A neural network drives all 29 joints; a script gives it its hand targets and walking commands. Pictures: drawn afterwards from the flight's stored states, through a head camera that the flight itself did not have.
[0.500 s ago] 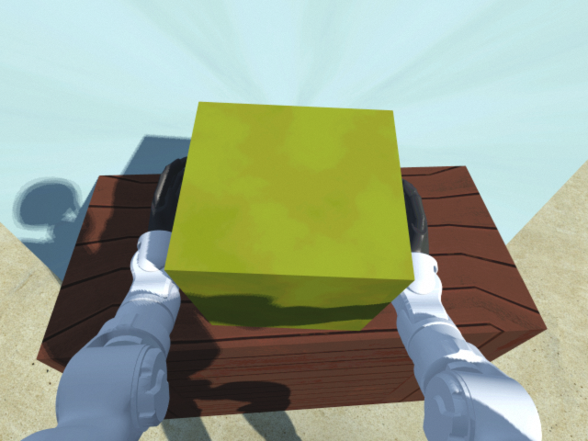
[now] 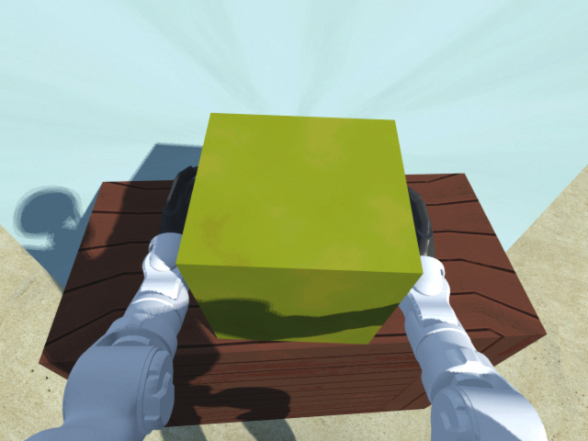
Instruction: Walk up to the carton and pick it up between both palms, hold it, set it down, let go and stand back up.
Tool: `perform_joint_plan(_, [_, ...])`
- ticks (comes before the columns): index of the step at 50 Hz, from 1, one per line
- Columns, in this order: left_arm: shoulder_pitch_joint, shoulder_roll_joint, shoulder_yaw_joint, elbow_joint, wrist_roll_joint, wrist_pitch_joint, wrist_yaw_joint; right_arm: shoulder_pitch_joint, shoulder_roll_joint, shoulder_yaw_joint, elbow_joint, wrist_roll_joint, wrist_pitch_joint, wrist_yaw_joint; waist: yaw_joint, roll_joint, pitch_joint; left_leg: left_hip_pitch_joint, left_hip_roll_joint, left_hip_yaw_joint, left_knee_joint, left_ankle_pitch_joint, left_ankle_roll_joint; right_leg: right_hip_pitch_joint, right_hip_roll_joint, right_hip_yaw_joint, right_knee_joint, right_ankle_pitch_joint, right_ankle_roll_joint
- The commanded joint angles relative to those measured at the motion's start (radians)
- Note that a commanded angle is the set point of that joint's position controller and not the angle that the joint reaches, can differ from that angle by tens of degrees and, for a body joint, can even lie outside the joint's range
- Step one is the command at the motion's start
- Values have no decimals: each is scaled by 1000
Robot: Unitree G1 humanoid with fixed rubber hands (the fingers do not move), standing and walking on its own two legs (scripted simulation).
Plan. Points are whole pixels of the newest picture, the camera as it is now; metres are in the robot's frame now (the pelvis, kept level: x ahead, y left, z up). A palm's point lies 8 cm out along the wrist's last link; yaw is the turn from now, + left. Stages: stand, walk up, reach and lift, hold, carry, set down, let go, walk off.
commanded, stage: reach and lift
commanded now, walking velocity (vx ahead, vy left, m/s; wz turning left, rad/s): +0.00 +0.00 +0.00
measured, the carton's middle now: (297, 240) +0.40 +0.00 +0.03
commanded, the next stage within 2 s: none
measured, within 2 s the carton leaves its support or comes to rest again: neither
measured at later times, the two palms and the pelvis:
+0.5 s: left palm (162, 194) +0.38 +0.16 +0.15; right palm (448, 219) +0.35 -0.17 +0.14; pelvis -0.02 +0.00 +0.00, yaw +0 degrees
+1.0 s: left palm (153, 194) +0.37 +0.17 +0.17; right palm (459, 200) +0.35 -0.17 +0.17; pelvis -0.03 +0.00 +0.00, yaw +0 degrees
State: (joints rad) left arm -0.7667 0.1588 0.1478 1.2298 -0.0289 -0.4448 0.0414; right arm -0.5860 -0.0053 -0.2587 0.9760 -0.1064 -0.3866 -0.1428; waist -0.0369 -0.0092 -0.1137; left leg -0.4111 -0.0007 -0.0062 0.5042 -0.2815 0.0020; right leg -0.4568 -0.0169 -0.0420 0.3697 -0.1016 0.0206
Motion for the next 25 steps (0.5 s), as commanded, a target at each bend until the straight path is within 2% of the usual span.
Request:
perform_joint_plan(1, [-646,-829,-503,-452,-19,2,-53,-776,673,648,-425,77,-42,136,60,132,-897,137,-14,-38,-5,754,-108,549,55,9,29,524,-32])
perform_joint_plan(2, [-571,-795,-452,-410,12,35,-51,-743,631,653,-407,86,8,133,47,97,-764,132,-10,-43,-28,732,-93,538,49,27,6,474,-34])
perform_joint_plan(3, [-627,-793,-468,-438,-1,57,-53,-801,636,664,-439,114,20,131,58,83,-783,107,-19,-35,-44,626,-78,579,43,29,7,444,-40])
perform_joint_plan(4, [-621,-814,-471,-509,3,76,-49,-774,659,695,-467,123,48,134,67,76,-782,121,-14,-41,-45,667,-88,641,43,34,16,504,-29])
perform_joint_plan(5, [-651,-823,-490,-555,-17,82,-50,-770,655,693,-491,131,57,134,50,83,-820,120,-17,-43,-31,672,-89,632,47,31,33,532,-31])
perform_joint_plan(6, [-641,-813,-466,-565,3,117,-52,-751,622,678,-458,135,96,129,34,75,-769,146,-15,-55,-55,643,-88,609,46,29,6,456,-34])
perform_joint_plan(7, [-607,-835,-497,-580,-13,152,-56,-751,627,693,-516,156,124,135,44,101,-770,159,-12,-56,-54,629,-91,617,41,34,6,442,-34])
perform_joint_plan(9, [-574,-852,-504,-685,-17,233,-49,-750,592,709,-577,191,173,128,36,109,-751,222,-10,-69,-61,698,-93,599,56,18,-17,447,-47])
perform_joint_plan(10, [-571,-853,-495,-705,-10,274,-49,-757,570,713,-600,206,204,125,37,103,-732,231,-13,-61,-58,681,-97,570,59,15,-30,407,-48])
perform_joint_plan(11, [-590,-838,-499,-739,-6,312,-47,-751,563,713,-611,226,234,129,51,104,-762,270,-13,-71,-58,709,-97,560,66,16,-21,396,-49])
perform_joint_plan(12, [-534,-838,-495,-736,1,366,-50,-753,552,712,-634,233,270,120,48,82,-710,252,-18,-59,-80,625,-89,578,60,16,-41,346,-44])
perform_joint_plan(13, [-544,-831,-454,-668,19,408,-57,-800,532,679,-613,221,297,123,36,103,-580,228,-12,-65,-104,544,-85,530,54,16,-57,247,-50])
perform_joint_plan(14, [-576,-840,-453,-693,15,447,-57,-837,521,672,-638,233,318,132,41,61,-614,236,-11,-64,-115,482,-79,556,58,13,-59,218,-52])
perform_joint_plan(15, [-562,-839,-449,-706,9,478,-57,-873,541,674,-669,243,342,132,50,60,-608,219,-10,-57,-121,475,-72,541,58,17,-51,218,-49])
perform_joint_plan(16, [-553,-795,-383,-688,48,511,-71,-848,518,642,-615,233,367,129,47,77,-518,204,-10,-58,-133,437,-67,555,51,27,-49,171,-49])
perform_joint_plan(17, [-616,-822,-406,-715,20,520,-77,-904,528,623,-646,222,370,132,25,66,-526,207,-9,-66,-139,420,-68,565,57,19,-56,158,-53])
perform_joint_plan(18, [-613,-816,-408,-739,15,539,-76,-920,537,624,-657,232,387,134,32,66,-543,210,-6,-72,-142,442,-73,581,58,27,-49,172,-53])
perform_joint_plan(19, [-648,-865,-458,-807,-19,536,-69,-958,584,654,-750,252,367,135,47,92,-662,248,-10,-80,-108,529,-87,605,65,22,-34,249,-49])
perform_joint_plan(20, [-629,-877,-476,-823,-23,568,-54,-953,547,671,-758,283,400,135,26,87,-623,283,-2,-93,-107,570,-95,557,77,22,-43,220,-52])
perform_joint_plan(21, [-630,-844,-408,-700,3,598,-66,-993,531,622,-691,268,427,138,32,74,-485,215,-7,-86,-145,413,-73,512,70,30,-63,105,-55])
perform_joint_plan(22, [-658,-867,-423,-755,-3,599,-67,-990,551,610,-699,253,426,149,31,75,-514,234,-7,-82,-145,398,-75,524,70,25,-59,109,-59])
perform_joint_plan(23, [-655,-857,-422,-758,-8,624,-68,-1004,557,618,-691,275,442,151,33,83,-511,223,-13,-74,-152,380,-64,544,67,26,-58,109,-52])
perform_joint_plan(24, [-660,-842,-380,-710,2,646,-77,-996,547,582,-638,260,465,148,13,58,-448,182,-16,-78,-170,310,-55,544,62,33,-69,64,-53])
perform_joint_plan(25, [-707,-841,-347,-716,16,650,-83,-997,542,534,-571,246,484,153,3,67,-426,177,-11,-72,-191,248,-52,535,61,29,-66,32,-55])
